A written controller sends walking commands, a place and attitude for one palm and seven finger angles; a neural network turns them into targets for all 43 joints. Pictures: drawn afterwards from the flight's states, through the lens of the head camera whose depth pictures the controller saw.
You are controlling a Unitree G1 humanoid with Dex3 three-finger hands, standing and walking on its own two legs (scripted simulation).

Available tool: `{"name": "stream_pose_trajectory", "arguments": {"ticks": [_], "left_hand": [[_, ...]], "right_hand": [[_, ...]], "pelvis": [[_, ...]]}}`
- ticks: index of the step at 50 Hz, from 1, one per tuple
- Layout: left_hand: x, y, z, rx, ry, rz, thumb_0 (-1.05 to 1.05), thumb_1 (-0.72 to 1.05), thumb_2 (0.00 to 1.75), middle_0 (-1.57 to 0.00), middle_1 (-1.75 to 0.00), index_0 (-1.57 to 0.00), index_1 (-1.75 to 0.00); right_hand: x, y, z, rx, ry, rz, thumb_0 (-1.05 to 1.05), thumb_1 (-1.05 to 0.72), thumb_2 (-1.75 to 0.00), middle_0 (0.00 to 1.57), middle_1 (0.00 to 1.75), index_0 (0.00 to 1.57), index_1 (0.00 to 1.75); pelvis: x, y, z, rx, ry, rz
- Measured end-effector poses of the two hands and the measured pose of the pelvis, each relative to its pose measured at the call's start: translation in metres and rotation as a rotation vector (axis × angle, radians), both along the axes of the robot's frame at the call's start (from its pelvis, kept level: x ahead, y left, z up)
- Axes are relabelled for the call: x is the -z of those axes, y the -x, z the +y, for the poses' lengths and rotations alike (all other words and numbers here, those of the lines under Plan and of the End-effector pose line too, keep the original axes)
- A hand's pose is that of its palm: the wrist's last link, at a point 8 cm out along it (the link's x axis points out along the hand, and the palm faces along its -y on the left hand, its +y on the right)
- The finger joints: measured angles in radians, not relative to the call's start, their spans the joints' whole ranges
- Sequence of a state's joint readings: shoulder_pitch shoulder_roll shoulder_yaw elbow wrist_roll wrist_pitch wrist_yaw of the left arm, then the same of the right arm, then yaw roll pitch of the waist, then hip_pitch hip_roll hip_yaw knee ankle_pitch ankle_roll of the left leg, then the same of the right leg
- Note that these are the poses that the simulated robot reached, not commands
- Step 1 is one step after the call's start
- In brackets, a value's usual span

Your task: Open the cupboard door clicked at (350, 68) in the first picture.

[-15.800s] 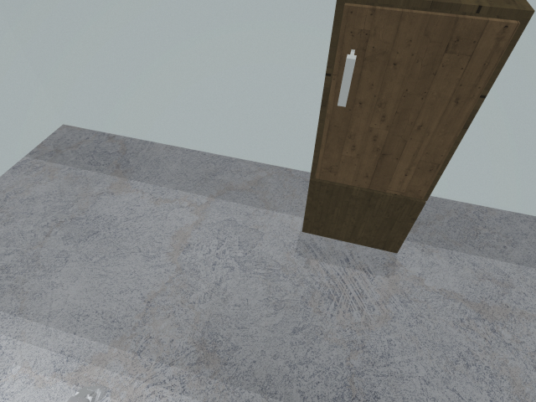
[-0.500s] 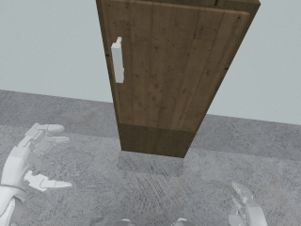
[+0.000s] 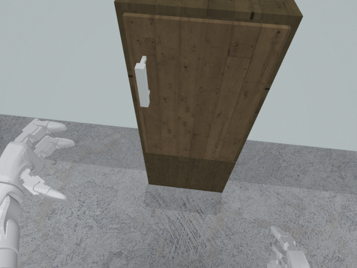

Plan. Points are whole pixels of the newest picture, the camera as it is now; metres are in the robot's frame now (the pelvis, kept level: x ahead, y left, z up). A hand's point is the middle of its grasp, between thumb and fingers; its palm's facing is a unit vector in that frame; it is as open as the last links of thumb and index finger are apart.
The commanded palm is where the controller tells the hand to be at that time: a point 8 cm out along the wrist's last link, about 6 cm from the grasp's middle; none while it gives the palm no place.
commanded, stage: raise the hand with hooked fingers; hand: left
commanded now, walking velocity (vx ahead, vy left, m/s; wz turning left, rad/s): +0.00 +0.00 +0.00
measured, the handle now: (144, 82) +0.58 +0.14 +0.07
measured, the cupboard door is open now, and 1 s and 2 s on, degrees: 0 0 0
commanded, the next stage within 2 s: move the hooked fingers beside the handle in 0.44 s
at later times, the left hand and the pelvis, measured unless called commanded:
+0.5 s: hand (64, 164) +0.29 +0.25 +0.09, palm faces -0.02 -1.00 -0.04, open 14.0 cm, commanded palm +0.26 +0.30 +0.09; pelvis +0.00 -0.02 +0.00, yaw +0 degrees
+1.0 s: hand (85, 137) +0.36 +0.24 +0.08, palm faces -0.05 -1.00 -0.02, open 14.0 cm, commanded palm +0.34 +0.29 +0.08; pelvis -0.01 -0.02 +0.00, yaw -1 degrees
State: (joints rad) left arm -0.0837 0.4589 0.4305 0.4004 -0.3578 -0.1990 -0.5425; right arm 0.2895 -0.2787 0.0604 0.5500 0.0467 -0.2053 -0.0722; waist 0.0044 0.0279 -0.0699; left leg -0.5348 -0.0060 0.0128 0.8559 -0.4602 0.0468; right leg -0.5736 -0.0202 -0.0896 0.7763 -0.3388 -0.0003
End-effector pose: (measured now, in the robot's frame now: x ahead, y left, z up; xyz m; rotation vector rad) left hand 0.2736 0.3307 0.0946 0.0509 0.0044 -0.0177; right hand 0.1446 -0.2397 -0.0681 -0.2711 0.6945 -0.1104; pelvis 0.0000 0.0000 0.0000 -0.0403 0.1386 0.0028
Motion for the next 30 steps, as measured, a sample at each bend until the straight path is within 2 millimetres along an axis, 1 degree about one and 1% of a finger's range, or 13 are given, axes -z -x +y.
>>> {"name": "stream_pose_trajectory", "arguments": {"ticks": [5, 12, 22, 30], "left_hand": [[0.0, -0.005, -0.006, 0.019, 0.008, 0.006, -0.01, -0.5, 0.3, -0.3, -1.2, -0.3, -1.2], [0.007, -0.003, -0.017, 0.013, 0.013, 0.013, -0.01, -0.5, 0.3, -0.3, -1.2, -0.3, -1.2], [0.002, 0.001, -0.022, 0.003, 0.005, 0.005, -0.01, -0.5, 0.3, -0.3, -1.2, -0.3, -1.2], [0.003, 0.004, -0.024, 0.002, 0.015, 0.006, -0.01, -0.5, 0.3, -0.3, -1.2, -0.3, -1.2]], "right_hand": [[-0.002, 0.006, -0.01, 0.021, 0.007, 0.01, 0.02, -0.9, -0.9, 0.21, 0.3, 0.2, 0.3], [-0.003, 0.01, -0.02, 0.034, 0.017, 0.017, 0.02, -0.9, -0.9, 0.21, 0.3, 0.2, 0.3], [-0.001, 0.005, -0.019, 0.026, -0.006, 0.005, 0.02, -0.9, -0.9, 0.21, 0.3, 0.2, 0.3], [0.0, 0.0, -0.02, 0.015, -0.013, -0.009, 0.02, -0.9, -0.9, 0.21, 0.3, 0.2, 0.3]], "pelvis": [[-0.002, -0.001, -0.003, 0.008, -0.006, 0.003], [-0.002, -0.001, -0.008, 0.013, -0.01, 0.001], [-0.003, 0.001, -0.014, 0.008, -0.013, -0.007], [-0.002, 0.002, -0.018, 0.007, -0.016, -0.005]]}}
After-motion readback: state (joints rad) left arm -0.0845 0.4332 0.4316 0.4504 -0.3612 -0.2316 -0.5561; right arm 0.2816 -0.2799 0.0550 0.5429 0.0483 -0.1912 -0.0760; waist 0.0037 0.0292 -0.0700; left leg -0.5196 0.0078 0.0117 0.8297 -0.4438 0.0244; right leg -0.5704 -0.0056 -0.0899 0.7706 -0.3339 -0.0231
